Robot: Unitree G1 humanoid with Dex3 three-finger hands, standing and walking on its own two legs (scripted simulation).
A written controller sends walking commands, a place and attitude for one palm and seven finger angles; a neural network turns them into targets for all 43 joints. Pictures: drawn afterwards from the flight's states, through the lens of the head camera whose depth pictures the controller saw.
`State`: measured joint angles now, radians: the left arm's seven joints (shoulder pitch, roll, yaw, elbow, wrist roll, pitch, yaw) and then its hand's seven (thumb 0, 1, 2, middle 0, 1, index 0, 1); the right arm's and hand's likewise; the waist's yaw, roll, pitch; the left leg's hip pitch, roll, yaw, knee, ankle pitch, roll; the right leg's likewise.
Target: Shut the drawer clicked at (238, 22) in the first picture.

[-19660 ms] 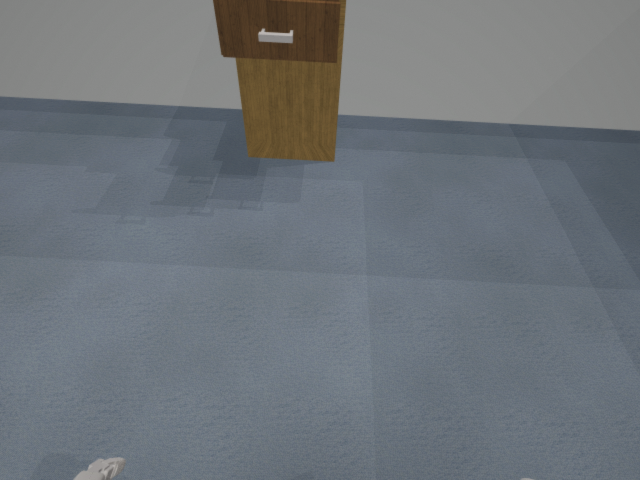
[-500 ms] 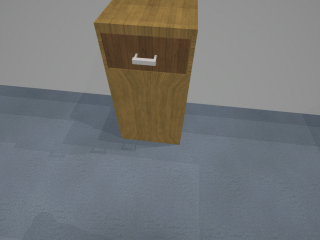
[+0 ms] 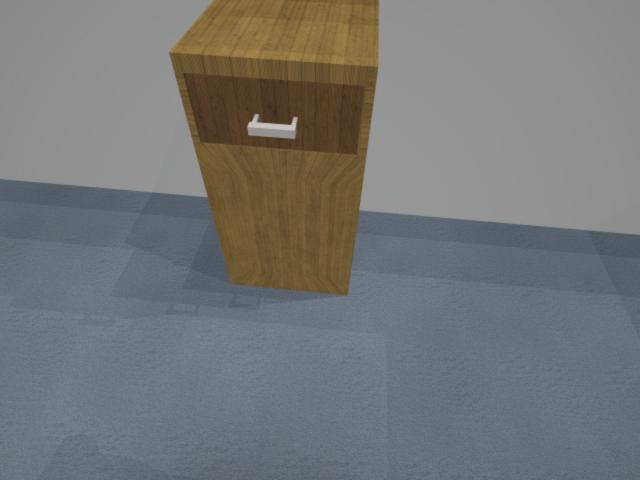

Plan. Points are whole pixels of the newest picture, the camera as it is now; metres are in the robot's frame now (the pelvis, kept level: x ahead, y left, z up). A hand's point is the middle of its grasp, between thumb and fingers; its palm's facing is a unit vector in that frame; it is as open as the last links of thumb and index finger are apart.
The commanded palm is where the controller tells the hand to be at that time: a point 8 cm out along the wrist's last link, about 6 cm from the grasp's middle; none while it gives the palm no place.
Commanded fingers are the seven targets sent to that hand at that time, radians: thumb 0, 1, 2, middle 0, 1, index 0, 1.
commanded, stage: look to check the result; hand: left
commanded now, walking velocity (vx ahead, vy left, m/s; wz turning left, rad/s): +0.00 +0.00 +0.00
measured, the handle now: (273, 125) +0.86 +0.14 -0.03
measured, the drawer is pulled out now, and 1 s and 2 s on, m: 0.00 0.00 0.00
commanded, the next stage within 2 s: stand and wait in 0.46 s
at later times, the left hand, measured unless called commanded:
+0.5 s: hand out of the picture -0.01 +0.15 -0.18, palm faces +0.04 -0.99 -0.17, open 7.4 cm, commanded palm none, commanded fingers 0.00 0.90 0.90 -0.20 -0.30 -0.20 -0.30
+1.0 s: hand out of the picture +0.02 +0.17 -0.17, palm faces +0.02 -0.98 -0.20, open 7.4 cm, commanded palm none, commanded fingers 0.00 0.90 0.90 -0.20 -0.30 -0.20 -0.30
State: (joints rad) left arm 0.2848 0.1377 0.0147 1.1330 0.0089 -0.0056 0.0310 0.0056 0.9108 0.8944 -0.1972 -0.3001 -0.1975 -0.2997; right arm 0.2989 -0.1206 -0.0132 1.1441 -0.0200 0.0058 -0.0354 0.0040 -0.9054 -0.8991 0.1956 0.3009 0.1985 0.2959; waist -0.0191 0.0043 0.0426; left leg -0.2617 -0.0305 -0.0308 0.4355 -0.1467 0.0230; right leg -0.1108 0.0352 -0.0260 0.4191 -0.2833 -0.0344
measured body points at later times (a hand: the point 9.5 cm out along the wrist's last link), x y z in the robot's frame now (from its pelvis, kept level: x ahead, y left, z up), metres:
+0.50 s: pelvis +0.01 -0.01 +0.00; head +0.02 -0.01 +0.45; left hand -0.01 +0.20 -0.16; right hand +0.00 -0.22 -0.16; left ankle +0.06 +0.10 -0.74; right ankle -0.03 -0.10 -0.74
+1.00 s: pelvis +0.02 -0.01 +0.00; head +0.03 -0.01 +0.45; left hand +0.02 +0.22 -0.16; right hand +0.01 -0.23 -0.16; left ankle +0.06 +0.10 -0.74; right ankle -0.03 -0.10 -0.74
